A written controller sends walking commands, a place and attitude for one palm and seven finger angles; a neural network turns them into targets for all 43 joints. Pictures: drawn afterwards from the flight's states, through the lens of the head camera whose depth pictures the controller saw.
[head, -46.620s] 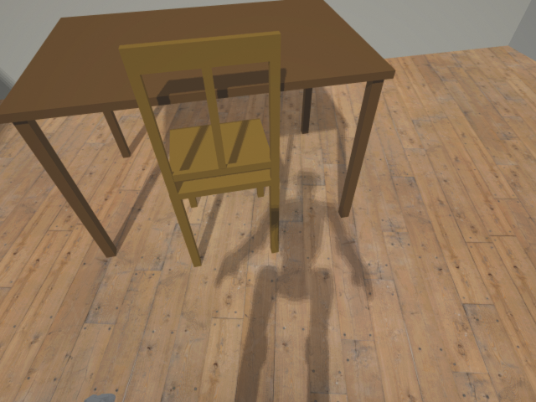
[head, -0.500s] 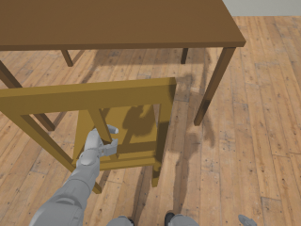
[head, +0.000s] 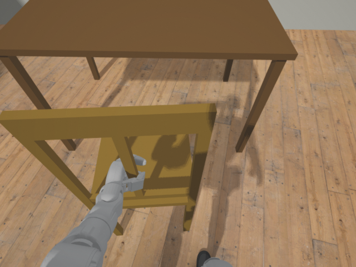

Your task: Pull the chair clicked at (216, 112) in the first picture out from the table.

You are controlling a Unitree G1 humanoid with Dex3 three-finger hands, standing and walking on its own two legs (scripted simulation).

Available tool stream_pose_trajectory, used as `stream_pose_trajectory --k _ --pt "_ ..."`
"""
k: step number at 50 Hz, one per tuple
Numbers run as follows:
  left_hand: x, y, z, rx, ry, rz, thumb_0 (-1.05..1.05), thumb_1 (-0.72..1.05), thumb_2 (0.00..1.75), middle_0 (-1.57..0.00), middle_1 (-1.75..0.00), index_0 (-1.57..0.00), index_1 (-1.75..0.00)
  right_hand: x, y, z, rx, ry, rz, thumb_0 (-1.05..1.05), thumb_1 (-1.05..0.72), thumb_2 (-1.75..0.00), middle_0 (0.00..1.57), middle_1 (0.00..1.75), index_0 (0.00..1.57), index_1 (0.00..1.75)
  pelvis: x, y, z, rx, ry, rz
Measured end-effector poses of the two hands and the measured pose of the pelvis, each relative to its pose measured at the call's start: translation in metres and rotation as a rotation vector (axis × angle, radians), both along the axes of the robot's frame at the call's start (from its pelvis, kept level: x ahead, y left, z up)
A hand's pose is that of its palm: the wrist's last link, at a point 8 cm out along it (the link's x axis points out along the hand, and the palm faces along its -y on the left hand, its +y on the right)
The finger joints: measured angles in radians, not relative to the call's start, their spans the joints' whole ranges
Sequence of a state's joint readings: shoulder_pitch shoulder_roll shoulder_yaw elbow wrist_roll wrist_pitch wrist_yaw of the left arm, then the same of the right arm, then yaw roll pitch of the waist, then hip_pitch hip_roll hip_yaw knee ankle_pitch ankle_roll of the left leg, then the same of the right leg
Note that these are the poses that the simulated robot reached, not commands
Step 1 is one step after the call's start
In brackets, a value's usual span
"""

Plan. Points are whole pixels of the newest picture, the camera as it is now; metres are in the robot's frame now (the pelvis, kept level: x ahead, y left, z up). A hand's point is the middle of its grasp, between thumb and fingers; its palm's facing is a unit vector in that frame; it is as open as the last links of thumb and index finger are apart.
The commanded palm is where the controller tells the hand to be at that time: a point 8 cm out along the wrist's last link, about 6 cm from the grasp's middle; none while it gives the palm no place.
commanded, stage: step backward, pulling the chair out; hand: left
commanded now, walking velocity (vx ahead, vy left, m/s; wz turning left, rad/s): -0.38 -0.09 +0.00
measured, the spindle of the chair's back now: (131, 170) +0.36 +0.12 -0.05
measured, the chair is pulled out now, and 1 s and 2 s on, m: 0.37 0.47 0.61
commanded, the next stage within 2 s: stop walking, hand still on the chair in 1.20 s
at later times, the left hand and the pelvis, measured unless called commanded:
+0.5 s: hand (135, 185) +0.32 +0.11 -0.06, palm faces -0.10 -0.98 -0.15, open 5.7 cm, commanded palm +0.31 +0.16 -0.06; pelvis -0.04 +0.03 +0.00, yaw -2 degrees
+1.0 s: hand (129, 217) +0.24 +0.12 -0.06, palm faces -0.09 -0.99 -0.13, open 5.6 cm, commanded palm +0.24 +0.17 -0.06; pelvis -0.12 +0.03 +0.00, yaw +0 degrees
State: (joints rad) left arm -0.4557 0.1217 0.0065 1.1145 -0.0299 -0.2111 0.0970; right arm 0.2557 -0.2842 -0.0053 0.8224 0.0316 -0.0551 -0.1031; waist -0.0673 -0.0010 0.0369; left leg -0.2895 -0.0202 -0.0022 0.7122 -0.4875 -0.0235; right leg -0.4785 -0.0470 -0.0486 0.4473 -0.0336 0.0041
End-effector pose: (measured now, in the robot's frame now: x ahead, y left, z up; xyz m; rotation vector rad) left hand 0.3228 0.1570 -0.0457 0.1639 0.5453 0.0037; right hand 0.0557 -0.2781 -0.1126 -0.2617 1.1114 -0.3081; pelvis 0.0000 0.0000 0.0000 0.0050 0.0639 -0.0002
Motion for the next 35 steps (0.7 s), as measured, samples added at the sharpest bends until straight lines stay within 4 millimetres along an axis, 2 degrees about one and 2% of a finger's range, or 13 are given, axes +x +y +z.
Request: stream_pose_trajectory --k 6,11,16,22,25,30,35 --pt "-0.001 0.004 -0.002 -0.018 -0.025 -0.064 0.06 0.62 0.77 -0.28 -1.28 -0.50 -1.45 -0.008 0.013 0.002 -0.031 0.028 0.012 0.01 -0.90 -0.89 0.20 0.30 0.20 0.30 -0.011 0.014 -0.003 -0.002 -0.007 0.000" --pt "-0.001 0.004 -0.001 -0.021 -0.007 -0.044 0.07 0.63 0.77 -0.27 -1.27 -0.50 -1.45 -0.009 0.037 -0.009 0.062 0.043 0.022 0.00 -0.90 -0.89 0.20 0.30 0.20 0.30 -0.007 0.011 -0.001 -0.036 -0.027 0.000" --pt "-0.003 0.003 -0.001 -0.026 0.006 -0.011 0.08 0.63 0.78 -0.27 -1.26 -0.50 -1.45 -0.008 0.052 -0.012 0.118 0.039 0.018 0.01 -0.90 -0.89 0.20 0.30 0.21 0.30 -0.020 0.009 0.003 -0.024 -0.041 -0.005" --pt "-0.006 0.007 -0.001 -0.017 -0.017 -0.057 0.07 0.63 0.76 -0.28 -1.26 -0.50 -1.45 -0.007 0.047 -0.012 0.046 -0.010 0.018 0.00 -0.90 -0.89 0.20 0.30 0.21 0.30 -0.036 0.025 -0.005 -0.022 -0.050 -0.006" --pt "-0.014 0.009 -0.001 -0.010 -0.023 -0.062 0.07 0.63 0.75 -0.29 -1.26 -0.50 -1.45 -0.011 0.047 -0.008 0.053 -0.035 -0.001 0.00 -0.90 -0.89 0.20 0.30 0.21 0.30 -0.042 0.026 -0.004 -0.012 -0.063 -0.041" --pt "-0.032 0.010 0.000 0.006 -0.031 -0.042 0.07 0.62 0.76 -0.31 -1.24 -0.50 -1.45 -0.026 0.047 -0.011 0.098 -0.034 0.002 0.00 -0.90 -0.89 0.20 0.30 0.21 0.30 -0.048 0.012 -0.003 -0.026 -0.062 -0.048" --pt "-0.050 0.007 0.001 0.019 -0.021 0.006 0.08 0.61 0.78 -0.34 -1.21 -0.50 -1.45 -0.047 0.033 -0.017 0.121 -0.006 -0.030 0.00 -0.90 -0.89 0.20 0.30 0.21 0.30 -0.060 -0.003 -0.001 -0.036 -0.063 -0.037"
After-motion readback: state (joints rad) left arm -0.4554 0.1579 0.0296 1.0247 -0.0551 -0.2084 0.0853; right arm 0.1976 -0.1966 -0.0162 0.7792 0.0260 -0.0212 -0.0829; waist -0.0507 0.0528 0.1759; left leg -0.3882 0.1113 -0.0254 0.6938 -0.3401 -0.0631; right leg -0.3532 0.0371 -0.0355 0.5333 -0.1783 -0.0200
